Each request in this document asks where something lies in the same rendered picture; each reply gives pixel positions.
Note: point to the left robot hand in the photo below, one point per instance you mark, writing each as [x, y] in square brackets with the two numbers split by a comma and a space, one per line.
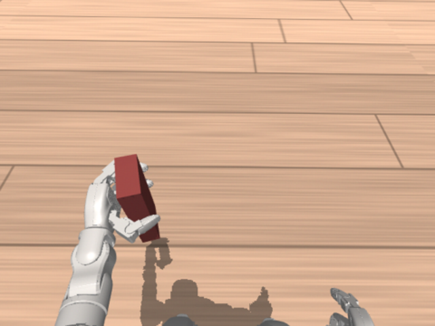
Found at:
[102, 209]

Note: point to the right robot hand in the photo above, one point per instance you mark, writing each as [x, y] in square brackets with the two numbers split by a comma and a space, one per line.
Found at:
[357, 316]

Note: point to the carton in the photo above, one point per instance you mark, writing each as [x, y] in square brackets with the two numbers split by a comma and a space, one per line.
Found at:
[133, 194]

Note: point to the left robot arm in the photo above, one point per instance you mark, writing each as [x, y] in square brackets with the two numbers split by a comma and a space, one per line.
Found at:
[86, 300]

